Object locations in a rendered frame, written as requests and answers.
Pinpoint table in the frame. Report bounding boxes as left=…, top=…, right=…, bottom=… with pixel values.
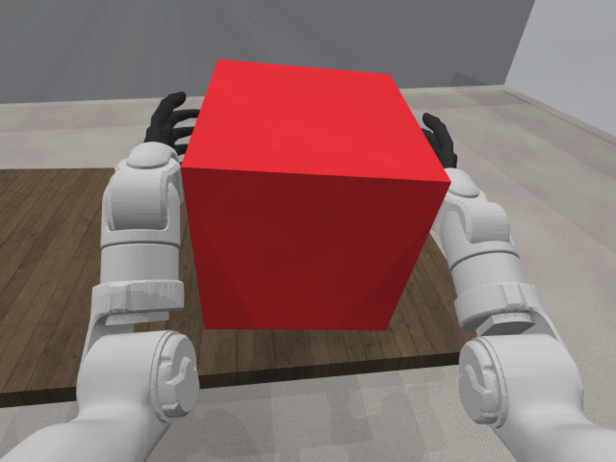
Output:
left=0, top=167, right=477, bottom=408

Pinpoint robot left forearm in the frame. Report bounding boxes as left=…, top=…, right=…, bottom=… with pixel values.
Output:
left=76, top=141, right=184, bottom=409

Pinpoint robot left upper arm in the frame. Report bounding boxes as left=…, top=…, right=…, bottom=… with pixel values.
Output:
left=0, top=330, right=200, bottom=462

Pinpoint robot right forearm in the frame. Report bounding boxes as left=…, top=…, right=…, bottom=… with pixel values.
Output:
left=431, top=168, right=584, bottom=410

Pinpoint robot left hand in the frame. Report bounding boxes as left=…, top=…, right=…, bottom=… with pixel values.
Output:
left=143, top=91, right=200, bottom=166

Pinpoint robot right hand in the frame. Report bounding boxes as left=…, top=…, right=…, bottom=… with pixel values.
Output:
left=421, top=113, right=457, bottom=168

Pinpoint robot right upper arm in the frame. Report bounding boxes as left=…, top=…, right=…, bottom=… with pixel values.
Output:
left=458, top=334, right=616, bottom=462

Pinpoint carton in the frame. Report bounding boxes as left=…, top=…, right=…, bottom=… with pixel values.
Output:
left=180, top=59, right=451, bottom=330

